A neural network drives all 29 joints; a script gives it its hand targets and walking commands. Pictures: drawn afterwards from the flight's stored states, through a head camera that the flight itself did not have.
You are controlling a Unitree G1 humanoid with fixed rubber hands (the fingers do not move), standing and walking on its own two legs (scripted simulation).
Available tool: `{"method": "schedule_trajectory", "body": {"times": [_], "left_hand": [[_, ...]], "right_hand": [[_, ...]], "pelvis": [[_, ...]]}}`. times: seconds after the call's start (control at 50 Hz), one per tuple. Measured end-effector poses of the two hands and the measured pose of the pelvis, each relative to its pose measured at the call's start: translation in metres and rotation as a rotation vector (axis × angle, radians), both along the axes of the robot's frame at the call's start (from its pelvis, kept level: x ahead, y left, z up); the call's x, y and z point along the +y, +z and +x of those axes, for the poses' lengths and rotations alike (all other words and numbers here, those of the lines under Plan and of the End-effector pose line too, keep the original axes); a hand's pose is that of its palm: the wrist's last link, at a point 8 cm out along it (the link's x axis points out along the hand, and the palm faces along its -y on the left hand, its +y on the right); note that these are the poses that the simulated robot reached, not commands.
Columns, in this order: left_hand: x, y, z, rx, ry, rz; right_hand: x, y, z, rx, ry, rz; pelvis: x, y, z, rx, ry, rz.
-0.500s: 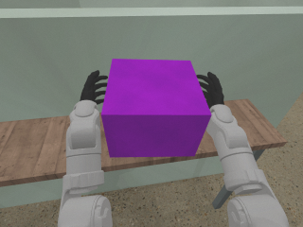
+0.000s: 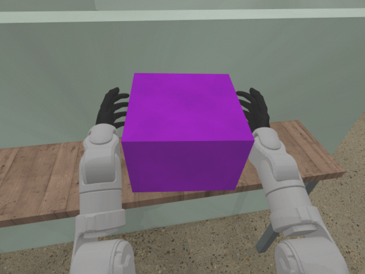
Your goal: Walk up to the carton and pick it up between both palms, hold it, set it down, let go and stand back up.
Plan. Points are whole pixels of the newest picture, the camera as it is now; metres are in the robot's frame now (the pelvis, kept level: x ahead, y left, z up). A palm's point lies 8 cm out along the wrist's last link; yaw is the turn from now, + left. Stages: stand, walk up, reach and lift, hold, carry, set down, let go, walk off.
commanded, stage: hold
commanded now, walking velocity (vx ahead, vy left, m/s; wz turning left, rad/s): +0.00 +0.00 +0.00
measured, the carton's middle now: (183, 129) +0.38 +0.00 +0.15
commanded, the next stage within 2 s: set down in 1.58 s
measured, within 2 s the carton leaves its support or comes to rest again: neither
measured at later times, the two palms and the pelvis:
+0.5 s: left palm (108, 120) +0.37 +0.16 +0.19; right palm (257, 121) +0.37 -0.16 +0.19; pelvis +0.01 -0.01 +0.00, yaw +0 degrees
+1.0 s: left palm (105, 122) +0.36 +0.16 +0.19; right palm (256, 125) +0.36 -0.15 +0.18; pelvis +0.00 +0.00 +0.00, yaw +0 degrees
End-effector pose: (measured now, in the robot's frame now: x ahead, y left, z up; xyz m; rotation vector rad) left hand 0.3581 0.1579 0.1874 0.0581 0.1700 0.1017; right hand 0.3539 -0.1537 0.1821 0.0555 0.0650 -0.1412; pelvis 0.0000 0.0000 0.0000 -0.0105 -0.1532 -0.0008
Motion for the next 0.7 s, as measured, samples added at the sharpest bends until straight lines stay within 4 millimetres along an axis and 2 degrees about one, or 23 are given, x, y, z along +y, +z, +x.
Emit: {"method": "schedule_trajectory", "body": {"times": [0.18,0.44,0.7], "left_hand": [[-0.001,0.004,0.0,-0.007,0.003,0.004],[-0.003,0.008,0.009,-0.008,0.017,0.012],[0.0,0.002,0.001,-0.01,0.011,0.012]], "right_hand": [[-0.001,0.001,0.001,-0.007,0.001,0.01],[-0.003,0.004,0.014,-0.01,0.013,0.007],[-0.001,-0.002,0.005,-0.01,0.015,0.021]], "pelvis": [[0.0,0.0,0.0,0.005,-0.001,0.0],[-0.006,0.0,0.005,0.006,0.004,0.002],[-0.004,0.0,0.008,-0.003,0.01,-0.001]]}}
